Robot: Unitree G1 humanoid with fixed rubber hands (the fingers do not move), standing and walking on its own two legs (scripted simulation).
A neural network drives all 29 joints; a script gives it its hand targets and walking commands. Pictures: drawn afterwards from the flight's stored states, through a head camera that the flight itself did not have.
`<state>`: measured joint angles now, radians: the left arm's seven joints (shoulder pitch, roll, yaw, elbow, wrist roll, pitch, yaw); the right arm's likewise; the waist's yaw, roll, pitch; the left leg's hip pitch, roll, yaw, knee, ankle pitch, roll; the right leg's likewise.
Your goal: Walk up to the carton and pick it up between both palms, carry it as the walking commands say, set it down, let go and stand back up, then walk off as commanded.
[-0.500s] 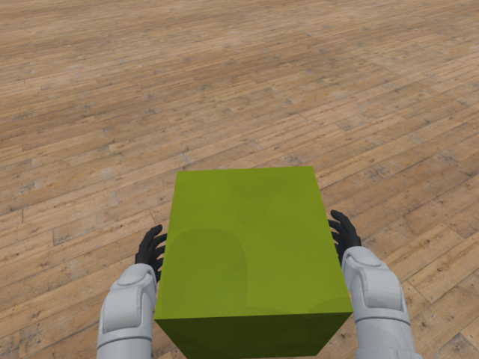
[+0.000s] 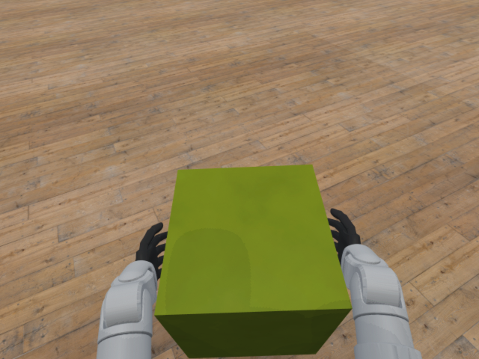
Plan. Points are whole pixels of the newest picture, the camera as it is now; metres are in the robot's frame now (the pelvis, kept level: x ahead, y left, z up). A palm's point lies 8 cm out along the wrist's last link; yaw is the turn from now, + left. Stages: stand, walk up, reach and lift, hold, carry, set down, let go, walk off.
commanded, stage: hold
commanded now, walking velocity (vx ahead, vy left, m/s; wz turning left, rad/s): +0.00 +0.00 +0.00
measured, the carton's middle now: (248, 264) +0.29 +0.00 -0.01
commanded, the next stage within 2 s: carry in 0.74 s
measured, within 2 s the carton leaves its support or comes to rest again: neither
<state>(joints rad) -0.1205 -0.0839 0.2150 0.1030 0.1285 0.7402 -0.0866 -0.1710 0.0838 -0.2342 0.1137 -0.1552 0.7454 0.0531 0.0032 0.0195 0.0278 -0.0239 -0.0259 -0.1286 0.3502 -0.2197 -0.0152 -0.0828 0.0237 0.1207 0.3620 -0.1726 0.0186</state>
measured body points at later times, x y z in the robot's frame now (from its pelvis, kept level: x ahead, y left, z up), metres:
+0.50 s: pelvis +0.00 +0.00 +0.00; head -0.03 -0.01 +0.45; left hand +0.27 +0.17 +0.03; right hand +0.29 -0.18 +0.03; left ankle -0.01 +0.13 -0.75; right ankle +0.02 -0.13 -0.75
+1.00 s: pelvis -0.02 -0.02 -0.03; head -0.03 -0.02 +0.42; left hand +0.27 +0.15 +0.03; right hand +0.28 -0.19 +0.04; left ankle -0.01 +0.13 -0.75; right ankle +0.00 -0.12 -0.73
